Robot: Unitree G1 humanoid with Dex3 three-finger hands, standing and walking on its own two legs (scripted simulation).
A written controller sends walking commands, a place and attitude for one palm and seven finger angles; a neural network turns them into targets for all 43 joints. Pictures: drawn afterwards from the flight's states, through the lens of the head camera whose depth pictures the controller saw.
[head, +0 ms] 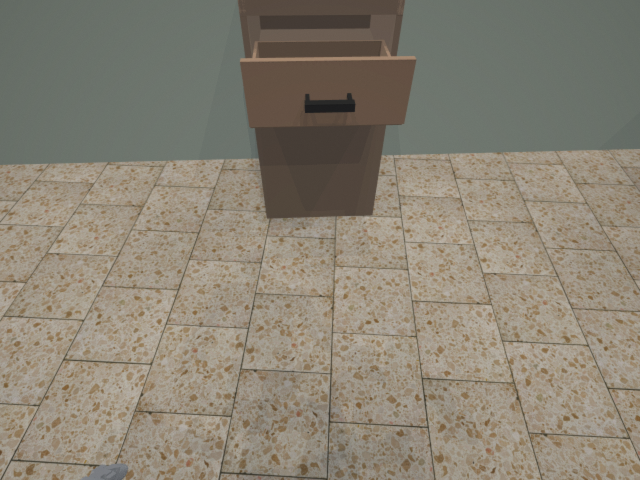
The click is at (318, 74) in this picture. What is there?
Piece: drawer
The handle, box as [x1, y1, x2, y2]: [305, 93, 354, 112]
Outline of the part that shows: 354,100 351,98 350,93 347,93 347,100 310,100 308,94 305,94 305,112 354,111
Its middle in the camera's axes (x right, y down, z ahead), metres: +0.02 -0.35 +0.99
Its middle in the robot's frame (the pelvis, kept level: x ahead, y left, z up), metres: +0.98 +0.04 -0.02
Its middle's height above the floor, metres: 0.75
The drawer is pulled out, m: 0.30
